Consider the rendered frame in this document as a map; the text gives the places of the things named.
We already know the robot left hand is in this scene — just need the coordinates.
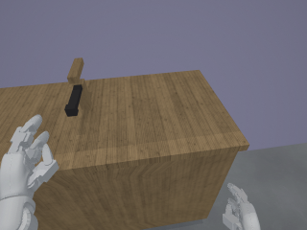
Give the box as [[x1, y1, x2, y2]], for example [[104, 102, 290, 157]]
[[0, 114, 59, 200]]

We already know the counter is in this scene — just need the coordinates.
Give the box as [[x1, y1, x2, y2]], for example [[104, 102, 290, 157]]
[[0, 57, 249, 230]]

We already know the robot right hand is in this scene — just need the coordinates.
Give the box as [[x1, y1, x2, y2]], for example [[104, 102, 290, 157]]
[[223, 182, 261, 230]]

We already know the tap lever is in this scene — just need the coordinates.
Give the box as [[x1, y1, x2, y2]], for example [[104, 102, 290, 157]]
[[64, 84, 83, 117]]

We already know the robot left forearm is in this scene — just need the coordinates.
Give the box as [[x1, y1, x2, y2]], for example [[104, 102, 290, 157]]
[[0, 195, 38, 230]]

